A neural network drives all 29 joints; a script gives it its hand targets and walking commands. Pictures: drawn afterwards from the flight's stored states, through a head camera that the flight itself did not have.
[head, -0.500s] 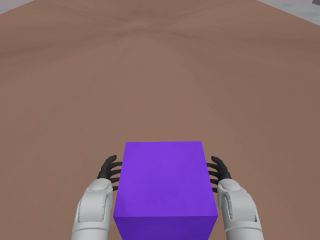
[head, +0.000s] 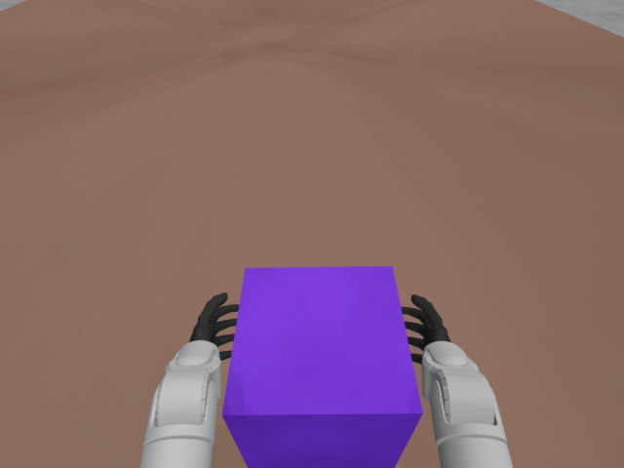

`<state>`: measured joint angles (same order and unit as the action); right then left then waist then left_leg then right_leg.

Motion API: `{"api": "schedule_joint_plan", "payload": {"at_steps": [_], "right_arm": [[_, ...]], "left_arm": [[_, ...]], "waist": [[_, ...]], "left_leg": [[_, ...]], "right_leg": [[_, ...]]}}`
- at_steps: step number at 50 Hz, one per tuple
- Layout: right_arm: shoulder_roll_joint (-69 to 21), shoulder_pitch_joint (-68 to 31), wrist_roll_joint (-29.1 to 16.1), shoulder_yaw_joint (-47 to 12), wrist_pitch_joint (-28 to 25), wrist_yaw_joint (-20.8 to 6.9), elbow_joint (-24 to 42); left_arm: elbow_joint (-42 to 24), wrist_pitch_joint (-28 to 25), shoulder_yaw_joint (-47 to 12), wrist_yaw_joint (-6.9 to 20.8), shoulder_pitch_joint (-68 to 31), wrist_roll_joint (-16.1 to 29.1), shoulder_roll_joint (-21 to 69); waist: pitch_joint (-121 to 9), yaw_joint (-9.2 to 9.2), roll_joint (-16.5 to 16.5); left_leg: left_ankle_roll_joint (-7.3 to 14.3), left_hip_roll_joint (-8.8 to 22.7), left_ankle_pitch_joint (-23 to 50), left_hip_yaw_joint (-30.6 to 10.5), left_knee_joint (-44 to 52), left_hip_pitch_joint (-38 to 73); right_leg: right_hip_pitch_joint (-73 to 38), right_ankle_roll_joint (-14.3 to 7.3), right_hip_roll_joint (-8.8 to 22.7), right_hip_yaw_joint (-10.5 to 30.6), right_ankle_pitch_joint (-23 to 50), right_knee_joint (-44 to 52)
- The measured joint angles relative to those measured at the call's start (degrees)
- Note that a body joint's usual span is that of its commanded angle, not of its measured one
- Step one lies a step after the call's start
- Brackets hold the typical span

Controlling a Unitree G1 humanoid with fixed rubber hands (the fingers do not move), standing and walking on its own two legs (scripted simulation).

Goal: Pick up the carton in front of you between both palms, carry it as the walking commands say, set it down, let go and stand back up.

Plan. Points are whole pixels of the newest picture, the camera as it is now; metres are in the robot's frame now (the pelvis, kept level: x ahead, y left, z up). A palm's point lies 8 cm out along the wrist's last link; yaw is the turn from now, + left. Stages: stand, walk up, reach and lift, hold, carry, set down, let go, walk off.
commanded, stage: carry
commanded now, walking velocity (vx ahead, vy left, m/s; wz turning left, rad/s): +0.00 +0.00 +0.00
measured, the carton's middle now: (320, 374) +0.29 +0.00 -0.05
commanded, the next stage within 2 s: none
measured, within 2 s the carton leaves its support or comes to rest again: neither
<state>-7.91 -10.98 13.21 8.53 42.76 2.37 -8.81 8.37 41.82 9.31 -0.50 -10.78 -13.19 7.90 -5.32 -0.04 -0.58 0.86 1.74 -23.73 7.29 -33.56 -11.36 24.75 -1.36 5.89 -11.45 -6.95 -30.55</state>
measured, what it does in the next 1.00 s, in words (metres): walks ahead: left foot, then right foot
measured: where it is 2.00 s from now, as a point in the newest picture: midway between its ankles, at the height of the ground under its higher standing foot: outside the picture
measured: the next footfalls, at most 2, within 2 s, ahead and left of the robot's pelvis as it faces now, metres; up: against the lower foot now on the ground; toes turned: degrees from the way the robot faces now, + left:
left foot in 0.66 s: +0.26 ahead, +0.13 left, +0.00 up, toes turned +13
right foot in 1.00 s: +0.46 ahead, -0.09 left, +0.00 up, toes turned +12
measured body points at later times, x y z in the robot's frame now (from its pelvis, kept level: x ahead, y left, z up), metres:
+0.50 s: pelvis +0.09 -0.02 +0.02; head +0.09 -0.02 +0.47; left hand +0.38 +0.14 +0.04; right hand +0.39 -0.16 +0.04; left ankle +0.05 +0.10 -0.68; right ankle +0.09 -0.12 -0.73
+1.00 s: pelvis +0.32 +0.01 +0.01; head +0.34 +0.02 +0.46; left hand +0.62 +0.16 +0.05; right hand +0.62 -0.14 +0.04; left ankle +0.23 +0.12 -0.73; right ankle +0.42 -0.09 -0.72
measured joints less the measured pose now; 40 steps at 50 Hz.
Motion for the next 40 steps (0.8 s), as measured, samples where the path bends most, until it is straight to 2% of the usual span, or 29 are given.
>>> {"api": "schedule_joint_plan", "payload": {"at_steps": [8, 11, 13, 14, 16, 18, 20, 22, 23, 27, 31, 33, 35, 36, 38, 40], "right_arm": [[0.0, 0.1, 0.0, -0.1, 0.0, 0.0, -0.1], [0.1, 1.0, 0.1, -0.9, 0.2, 0.0, -0.6], [0.1, 1.1, 0.3, -1.2, 0.3, 0.0, -0.9], [0.1, 0.9, 0.4, -1.2, 0.3, 0.1, -0.9], [0.0, 0.2, 0.5, -0.7, 0.2, 0.0, -0.7], [0.0, -0.4, 0.5, 0.2, 0.0, 0.1, -0.1], [0.0, -0.2, 0.2, 1.0, -0.5, 0.1, 0.4], [0.1, 0.3, -0.3, 0.7, -0.4, 0.0, 1.2], [0.1, 0.6, -0.5, 0.5, -0.3, 0.0, 1.7], [0.3, 1.9, -1.5, -0.8, -0.2, 0.1, 4.7], [0.4, 2.6, -1.7, -0.9, -0.4, 0.0, 5.7], [0.3, 2.5, -1.6, -0.7, -0.3, -0.1, 5.0], [0.2, 1.8, -1.1, -0.9, -0.9, -0.2, 2.8], [0.2, 1.4, -0.8, -1.1, -1.1, -0.1, 1.3], [0.1, 0.7, -0.6, -0.9, -1.2, -0.1, -0.5], [0.1, 1.0, -0.9, -0.8, -1.5, 0.1, -0.6]], "left_arm": [[-0.1, 0.0, 0.0, 0.0, 0.2, 0.0, 0.0], [0.1, 0.2, -0.3, -0.1, 1.6, 0.2, -0.2], [0.1, 0.2, -0.2, 0.0, 1.8, 0.2, -0.3], [0.2, 0.1, -0.1, 0.0, 1.7, 0.3, -0.3], [0.6, -0.3, 0.3, 0.1, 0.7, 0.3, -0.1], [1.3, -0.7, 0.6, 0.1, -0.9, 0.2, 0.1], [1.7, -0.9, 0.4, 0.1, -1.9, -0.1, 0.3], [0.6, -0.7, -0.2, 0.0, -1.2, 0.0, 0.2], [-0.4, -0.5, -0.7, -0.2, -0.4, 0.3, 0.1], [-4.6, 0.0, -2.1, -0.9, 1.8, 1.5, -0.2], [-5.6, 0.2, -2.6, -0.9, 2.1, 1.4, -0.3], [-5.1, 0.4, -2.8, -0.9, 2.1, 1.0, -0.3], [-3.9, 0.5, -1.8, -0.6, 1.7, 0.6, -0.3], [-3.2, 0.5, -1.1, -0.5, 1.6, 0.3, -0.3], [-2.1, 0.5, -0.6, -0.3, 1.6, -0.1, -0.2], [-1.8, 0.2, -0.6, -0.3, 1.6, -0.1, -0.3]], "waist": [[0.0, -0.02, 0.1], [-0.9, -0.2, -0.6], [-1.2, -0.34, -0.9], [-1.2, -0.34, -1.0], [-0.8, -0.39, -1.9], [-0.4, -0.37, -2.5], [-0.1, 0.09, -1.4], [0.4, 0.42, 0.0], [0.5, 0.53, 0.5], [1.3, 0.86, 1.6], [0.8, 0.81, 1.6], [0.1, 0.63, 1.2], [-0.6, 0.19, 2.2], [-0.8, -0.08, 2.4], [-0.3, -0.58, 1.6], [0.8, -0.94, 0.8]], "left_leg": [[0.2, -0.2, 0.2, 0.2, 1.0, 1.1], [0.3, 0.0, 0.5, 0.2, 3.9, 3.6], [0.0, 0.2, 0.9, 0.1, 6.0, 5.3], [-0.2, 0.3, 1.0, 0.1, 6.7, 5.9], [-1.0, 1.3, 0.2, -0.4, 6.5, 6.7], [-1.2, 2.7, -1.3, -0.9, 2.0, 4.8], [-1.0, 2.3, -4.6, -1.8, -8.6, -0.7], [-0.4, 1.6, -6.4, -2.1, -15.7, -6.3], [-0.2, 1.6, -6.0, -1.8, -15.9, -8.2], [-0.3, 2.2, 1.4, -0.3, -6.4, -12.3], [-0.7, 2.9, 9.4, 2.1, 4.0, -11.9], [-1.1, 3.0, 11.2, 4.0, 8.9, -9.1], [0.2, 2.2, 15.5, 5.6, 7.9, -7.9], [0.9, 2.0, 14.2, 6.1, 6.6, -7.6], [1.6, 2.1, 11.6, 6.5, 7.3, -5.8], [1.0, 2.3, 11.6, 6.5, 10.5, -3.1]], "right_leg": [[-0.7, 0.4, 0.1, 0.2, -0.5, 0.2], [-1.4, 1.7, -0.3, 0.3, -7.9, -1.9], [-2.3, 2.0, -0.7, 0.4, -10.3, -2.9], [-3.2, 2.0, -1.0, 0.3, -10.6, -2.1], [-5.0, 0.8, -2.0, -0.4, -6.5, 0.3], [-5.8, -0.6, -2.8, -1.7, -4.3, 0.8], [-6.4, -1.2, -2.5, -2.3, -5.9, 1.3], [-7.9, -1.1, -2.2, -2.3, -5.8, 4.1], [-9.0, -0.7, -2.0, -2.1, -5.2, 6.0], [-13.5, 0.4, -1.6, -1.4, -3.8, 12.3], [-17.3, 2.1, -1.1, -0.8, -6.0, 13.3], [-18.2, 3.1, -0.7, -0.2, -9.4, 10.1], [-16.4, 3.1, 1.0, 1.3, -15.1, 1.4], [-13.9, 2.8, 1.1, 2.7, -17.7, -4.9], [-7.7, 1.8, -0.2, 4.7, -20.5, -16.8], [-2.6, 0.9, -1.2, 5.0, -19.6, -22.1]]}}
